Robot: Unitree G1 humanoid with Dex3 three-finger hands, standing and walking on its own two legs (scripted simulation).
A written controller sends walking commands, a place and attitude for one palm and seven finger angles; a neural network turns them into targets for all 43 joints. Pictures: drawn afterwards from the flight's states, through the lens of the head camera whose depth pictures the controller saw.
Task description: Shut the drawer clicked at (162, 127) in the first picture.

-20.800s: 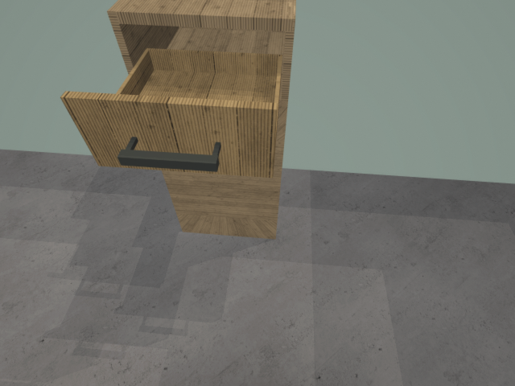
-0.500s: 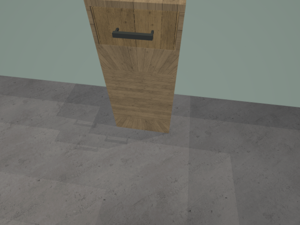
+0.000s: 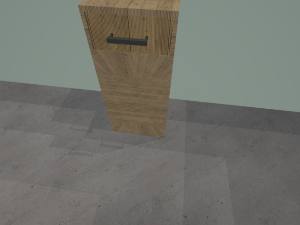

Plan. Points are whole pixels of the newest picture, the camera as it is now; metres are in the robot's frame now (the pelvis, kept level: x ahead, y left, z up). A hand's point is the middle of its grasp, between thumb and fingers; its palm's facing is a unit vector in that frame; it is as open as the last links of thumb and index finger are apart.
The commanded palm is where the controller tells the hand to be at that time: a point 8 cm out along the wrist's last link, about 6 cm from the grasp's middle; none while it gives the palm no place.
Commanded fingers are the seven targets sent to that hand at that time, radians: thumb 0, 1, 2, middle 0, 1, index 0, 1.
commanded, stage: look to check the result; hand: left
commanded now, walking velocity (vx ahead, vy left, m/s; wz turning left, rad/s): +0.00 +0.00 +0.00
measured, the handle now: (127, 38) +0.86 +0.15 +0.06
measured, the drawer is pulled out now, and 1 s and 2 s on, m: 0.00 0.00 0.00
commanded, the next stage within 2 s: stand and wait in 0.52 s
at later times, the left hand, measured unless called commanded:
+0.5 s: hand out of the picture +0.00 +0.15 -0.17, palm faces +0.05 -0.98 -0.18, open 7.4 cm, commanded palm none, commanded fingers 0.00 0.90 0.90 -0.20 -0.30 -0.20 -0.30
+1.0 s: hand out of the picture +0.01 +0.16 -0.17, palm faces +0.04 -0.98 -0.18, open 7.4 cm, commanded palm none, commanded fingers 0.00 0.90 0.90 -0.20 -0.30 -0.20 -0.30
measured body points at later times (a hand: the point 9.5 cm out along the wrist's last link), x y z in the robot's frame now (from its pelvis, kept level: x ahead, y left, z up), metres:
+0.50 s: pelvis +0.01 -0.01 +0.00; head +0.02 -0.01 +0.45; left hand +0.00 +0.21 -0.16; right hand +0.00 -0.22 -0.17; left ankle +0.02 +0.12 -0.74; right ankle +0.00 -0.09 -0.74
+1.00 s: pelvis +0.01 -0.01 +0.00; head +0.03 -0.01 +0.45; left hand +0.00 +0.21 -0.16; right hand -0.01 -0.22 -0.16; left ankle +0.02 +0.12 -0.74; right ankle +0.00 -0.09 -0.74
